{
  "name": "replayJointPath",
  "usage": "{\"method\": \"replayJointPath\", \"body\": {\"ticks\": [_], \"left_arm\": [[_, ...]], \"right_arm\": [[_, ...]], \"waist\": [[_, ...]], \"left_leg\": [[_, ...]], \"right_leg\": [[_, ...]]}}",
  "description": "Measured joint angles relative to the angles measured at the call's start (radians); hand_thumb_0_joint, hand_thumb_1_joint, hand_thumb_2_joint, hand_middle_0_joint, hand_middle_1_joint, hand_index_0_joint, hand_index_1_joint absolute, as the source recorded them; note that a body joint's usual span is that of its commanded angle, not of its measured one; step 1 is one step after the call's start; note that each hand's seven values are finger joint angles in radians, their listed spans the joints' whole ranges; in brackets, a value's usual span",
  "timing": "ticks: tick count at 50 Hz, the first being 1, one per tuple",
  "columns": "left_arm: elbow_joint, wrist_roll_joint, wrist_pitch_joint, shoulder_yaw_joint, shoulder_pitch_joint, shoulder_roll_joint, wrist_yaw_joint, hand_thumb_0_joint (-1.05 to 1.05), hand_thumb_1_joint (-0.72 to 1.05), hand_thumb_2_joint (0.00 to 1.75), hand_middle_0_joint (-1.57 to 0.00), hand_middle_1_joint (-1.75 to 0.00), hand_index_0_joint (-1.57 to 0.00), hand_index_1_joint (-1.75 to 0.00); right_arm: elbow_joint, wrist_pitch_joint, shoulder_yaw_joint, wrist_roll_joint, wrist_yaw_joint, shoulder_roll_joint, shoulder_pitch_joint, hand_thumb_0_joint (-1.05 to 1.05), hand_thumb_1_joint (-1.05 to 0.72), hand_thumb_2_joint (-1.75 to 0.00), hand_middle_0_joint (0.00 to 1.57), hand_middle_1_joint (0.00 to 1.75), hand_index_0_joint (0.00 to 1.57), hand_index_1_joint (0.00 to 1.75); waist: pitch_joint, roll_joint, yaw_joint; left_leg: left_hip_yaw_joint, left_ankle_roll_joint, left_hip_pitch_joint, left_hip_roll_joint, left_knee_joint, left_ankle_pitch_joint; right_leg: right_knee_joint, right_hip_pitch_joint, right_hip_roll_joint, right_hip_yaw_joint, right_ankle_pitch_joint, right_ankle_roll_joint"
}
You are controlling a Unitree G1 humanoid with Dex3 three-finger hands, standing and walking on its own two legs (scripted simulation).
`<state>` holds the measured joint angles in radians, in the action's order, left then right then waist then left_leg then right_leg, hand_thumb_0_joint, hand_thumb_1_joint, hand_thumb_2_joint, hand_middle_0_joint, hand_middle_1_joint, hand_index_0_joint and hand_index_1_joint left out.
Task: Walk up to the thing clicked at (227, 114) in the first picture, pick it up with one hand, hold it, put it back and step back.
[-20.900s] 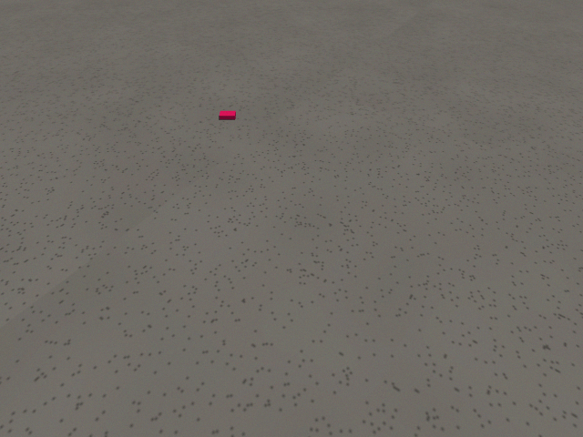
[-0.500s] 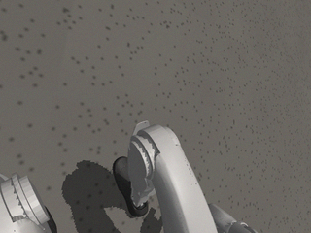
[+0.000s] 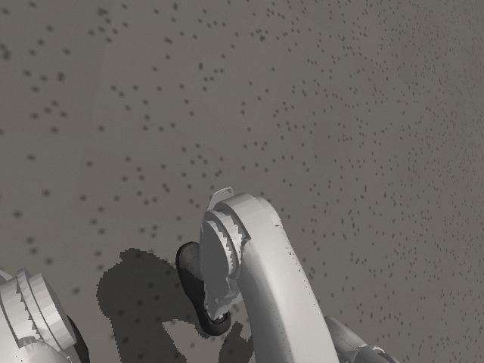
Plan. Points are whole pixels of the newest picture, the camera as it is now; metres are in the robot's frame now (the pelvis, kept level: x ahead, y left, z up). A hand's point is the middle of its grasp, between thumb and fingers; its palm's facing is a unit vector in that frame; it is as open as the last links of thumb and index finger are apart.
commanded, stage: close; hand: left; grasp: from above
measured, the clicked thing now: out of the picture +0.45 +0.37 -0.29
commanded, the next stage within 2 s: settle in 0.60 s
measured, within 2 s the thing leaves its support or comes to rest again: leaves its support in 1.04 s
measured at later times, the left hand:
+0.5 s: hand out of the picture +0.43 +0.36 -0.25, palm faces -0.42 -0.20 -0.89, open 9.0 cm
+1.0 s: hand out of the picture +0.43 +0.37 -0.25, palm faces -0.41 -0.21 -0.89, open 8.7 cm
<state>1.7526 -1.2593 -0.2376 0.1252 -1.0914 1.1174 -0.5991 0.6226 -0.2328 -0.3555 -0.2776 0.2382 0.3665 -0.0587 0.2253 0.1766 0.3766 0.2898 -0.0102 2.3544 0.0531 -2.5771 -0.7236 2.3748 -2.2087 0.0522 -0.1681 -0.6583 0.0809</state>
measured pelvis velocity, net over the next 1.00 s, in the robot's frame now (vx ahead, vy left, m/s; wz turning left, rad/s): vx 0.00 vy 0.00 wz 0.00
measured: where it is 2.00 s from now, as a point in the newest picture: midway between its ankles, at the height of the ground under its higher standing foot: (150, 340)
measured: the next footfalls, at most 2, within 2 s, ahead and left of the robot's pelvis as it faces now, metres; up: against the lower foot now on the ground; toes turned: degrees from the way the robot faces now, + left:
none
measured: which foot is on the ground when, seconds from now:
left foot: down 0.00-1.00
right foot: down 0.00-1.00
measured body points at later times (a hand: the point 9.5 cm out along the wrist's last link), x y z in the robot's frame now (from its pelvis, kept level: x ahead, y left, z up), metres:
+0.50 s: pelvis +0.00 +0.00 +0.00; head +0.28 +0.14 +0.32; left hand +0.45 +0.37 -0.20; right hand +0.07 -0.24 -0.05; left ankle +0.06 +0.13 -0.27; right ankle +0.12 -0.13 -0.27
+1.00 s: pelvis +0.00 +0.00 +0.00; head +0.27 +0.15 +0.33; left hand +0.45 +0.37 -0.20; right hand +0.07 -0.25 -0.05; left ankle +0.06 +0.13 -0.27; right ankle +0.12 -0.13 -0.27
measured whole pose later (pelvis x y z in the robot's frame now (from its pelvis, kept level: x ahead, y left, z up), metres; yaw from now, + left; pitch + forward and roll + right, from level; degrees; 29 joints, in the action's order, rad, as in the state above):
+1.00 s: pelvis +0.00 +0.00 +0.00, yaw +0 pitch +28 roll -16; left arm 1.65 -1.25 -0.20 0.16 -1.04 1.07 -0.53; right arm 0.63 -0.20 -0.34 -0.27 0.24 0.35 -0.10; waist 0.17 0.15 0.36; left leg 0.29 -0.01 2.36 0.05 -2.56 -0.73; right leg 2.36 -2.21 0.04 -0.17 -0.67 0.07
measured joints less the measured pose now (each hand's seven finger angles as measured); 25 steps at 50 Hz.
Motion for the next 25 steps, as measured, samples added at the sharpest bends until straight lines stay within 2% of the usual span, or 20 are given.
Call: {"method": "replayJointPath", "body": {"ticks": [15, 25], "left_arm": [[0.003, 0.03, 0.004, -0.012, 0.007, 0.005, 0.011, 0.0, 0.21, 0.41, -0.56, -0.58, -0.62, -0.55], [0.001, 0.028, -0.006, -0.014, 0.009, 0.007, 0.003, 0.0, 0.28, 0.31, -0.64, -0.49, -0.69, -0.45]], "right_arm": [[-0.004, 0.008, -0.018, 0.001, -0.002, 0.0, -0.004, 0.0, -0.89, -0.89, 0.2, 0.3, 0.2, 0.3], [-0.01, 0.014, -0.031, -0.005, -0.007, -0.008, -0.001, 0.0, -0.89, -0.89, 0.2, 0.3, 0.2, 0.3]], "waist": [[0.002, -0.004, 0.007], [0.001, -0.003, 0.003]], "left_leg": [[0.004, 0.0, -0.003, 0.0, 0.001, 0.003], [0.007, 0.001, -0.008, 0.001, 0.004, 0.0]], "right_leg": [[-0.004, 0.004, 0.002, -0.003, 0.005, 0.001], [-0.009, 0.009, 0.003, -0.006, 0.005, 0.003]]}}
